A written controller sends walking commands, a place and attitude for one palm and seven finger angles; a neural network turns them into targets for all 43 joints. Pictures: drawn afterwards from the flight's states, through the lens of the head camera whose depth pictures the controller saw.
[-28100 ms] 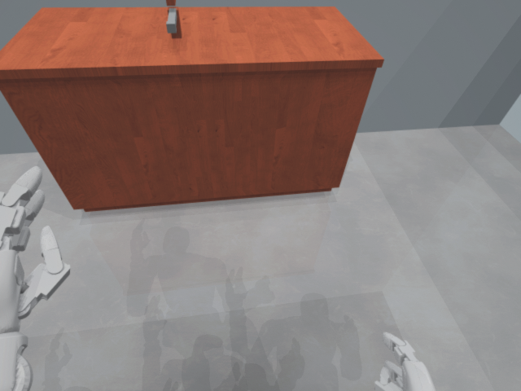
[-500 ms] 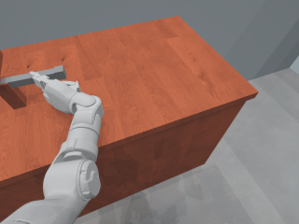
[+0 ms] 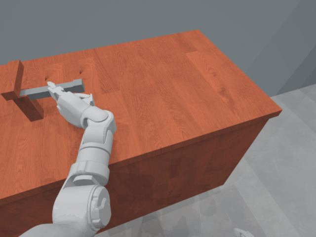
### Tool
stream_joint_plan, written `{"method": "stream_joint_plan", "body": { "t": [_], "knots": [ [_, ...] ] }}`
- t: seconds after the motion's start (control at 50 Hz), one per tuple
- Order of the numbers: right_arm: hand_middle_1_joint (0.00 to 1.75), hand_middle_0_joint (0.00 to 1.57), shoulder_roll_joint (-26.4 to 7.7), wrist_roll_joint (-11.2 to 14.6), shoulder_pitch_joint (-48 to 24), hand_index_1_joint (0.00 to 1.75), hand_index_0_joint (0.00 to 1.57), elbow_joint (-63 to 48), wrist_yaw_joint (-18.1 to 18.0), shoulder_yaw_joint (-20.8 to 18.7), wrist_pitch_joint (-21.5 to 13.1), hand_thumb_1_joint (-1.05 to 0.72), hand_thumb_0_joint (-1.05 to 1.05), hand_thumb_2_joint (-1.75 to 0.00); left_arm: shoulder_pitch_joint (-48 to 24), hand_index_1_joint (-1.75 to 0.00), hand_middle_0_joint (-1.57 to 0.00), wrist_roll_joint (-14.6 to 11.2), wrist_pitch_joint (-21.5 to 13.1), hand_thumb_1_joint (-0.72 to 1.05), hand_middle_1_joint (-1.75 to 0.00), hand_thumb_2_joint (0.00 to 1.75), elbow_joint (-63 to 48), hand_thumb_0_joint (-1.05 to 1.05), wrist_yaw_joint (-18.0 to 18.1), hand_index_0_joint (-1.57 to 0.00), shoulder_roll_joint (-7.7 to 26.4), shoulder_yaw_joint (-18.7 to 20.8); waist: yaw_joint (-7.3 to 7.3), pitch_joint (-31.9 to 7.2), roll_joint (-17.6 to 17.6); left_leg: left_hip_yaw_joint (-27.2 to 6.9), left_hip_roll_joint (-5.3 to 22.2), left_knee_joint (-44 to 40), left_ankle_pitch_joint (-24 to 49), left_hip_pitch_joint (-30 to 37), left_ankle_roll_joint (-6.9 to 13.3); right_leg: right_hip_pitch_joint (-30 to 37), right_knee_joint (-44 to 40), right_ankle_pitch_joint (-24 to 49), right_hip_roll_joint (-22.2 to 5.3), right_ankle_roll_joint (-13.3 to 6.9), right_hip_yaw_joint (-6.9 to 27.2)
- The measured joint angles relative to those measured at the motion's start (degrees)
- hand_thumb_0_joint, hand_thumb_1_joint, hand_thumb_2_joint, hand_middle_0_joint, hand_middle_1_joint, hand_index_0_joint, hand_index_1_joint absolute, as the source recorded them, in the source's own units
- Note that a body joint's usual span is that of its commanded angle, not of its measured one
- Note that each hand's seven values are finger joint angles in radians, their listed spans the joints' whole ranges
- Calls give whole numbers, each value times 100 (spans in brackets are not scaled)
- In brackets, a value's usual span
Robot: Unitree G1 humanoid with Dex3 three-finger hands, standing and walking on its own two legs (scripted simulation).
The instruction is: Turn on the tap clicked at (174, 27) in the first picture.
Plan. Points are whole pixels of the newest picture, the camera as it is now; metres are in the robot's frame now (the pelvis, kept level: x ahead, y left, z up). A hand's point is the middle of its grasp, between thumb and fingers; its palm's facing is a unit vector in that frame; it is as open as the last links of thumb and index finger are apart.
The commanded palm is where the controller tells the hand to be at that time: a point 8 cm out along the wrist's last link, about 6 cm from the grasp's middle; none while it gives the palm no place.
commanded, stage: lift the hand up off the lever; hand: left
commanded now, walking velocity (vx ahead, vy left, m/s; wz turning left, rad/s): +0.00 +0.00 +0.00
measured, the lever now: (79, 86) +0.51 +0.23 +0.11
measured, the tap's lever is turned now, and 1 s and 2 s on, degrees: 86 86 86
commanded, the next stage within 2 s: draw the hand back beside the body in 1.78 s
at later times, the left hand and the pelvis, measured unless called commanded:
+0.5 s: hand (87, 97) +0.42 +0.18 +0.14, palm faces +0.81 -0.58 -0.11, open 7.8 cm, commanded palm +0.37 +0.19 +0.15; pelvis -0.01 +0.00 +0.01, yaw +1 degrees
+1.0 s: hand (85, 91) +0.43 +0.18 +0.16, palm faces +0.81 -0.57 -0.11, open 7.8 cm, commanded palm +0.37 +0.20 +0.17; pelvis -0.01 -0.01 +0.01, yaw +0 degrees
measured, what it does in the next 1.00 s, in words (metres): stands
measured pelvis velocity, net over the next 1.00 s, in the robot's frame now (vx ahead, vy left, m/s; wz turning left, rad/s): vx -0.01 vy -0.01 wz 0.00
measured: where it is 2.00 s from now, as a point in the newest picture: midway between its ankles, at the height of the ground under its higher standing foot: outside the picture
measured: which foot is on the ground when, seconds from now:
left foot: down 0.00-1.00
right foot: down 0.00-1.00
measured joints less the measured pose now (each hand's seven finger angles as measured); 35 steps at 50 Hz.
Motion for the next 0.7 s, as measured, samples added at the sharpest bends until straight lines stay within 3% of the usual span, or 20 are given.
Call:
{"method": "stream_joint_plan", "body": {
  "t": [0.36,0.6,0.7],
  "knots": [
    [30,20,44,85,-286,30,20,8,-112,75,53,-91,1,-90,273,-15,-16,-116,557,90,-15,90,-660,2,-104,-15,-157,-304,195,69,-25,-62,-18,-250,109,413,-19,422,-220,65,-19,-12,-55],
    [30,20,27,108,-358,30,20,70,-161,88,8,-91,1,-90,113,-15,-16,-127,702,90,-15,90,-591,2,-69,-15,-164,-343,201,104,0,-59,-13,-347,214,481,-41,472,-278,151,-18,-35,-55],
    [30,20,40,114,-357,30,20,104,-192,117,6,-91,1,-90,-10,-15,-16,-148,760,90,-15,90,-465,2,-47,-15,-120,-186,169,98,1,-48,4,-400,261,484,-53,463,-320,198,-2,-47,-46]
  ]
}}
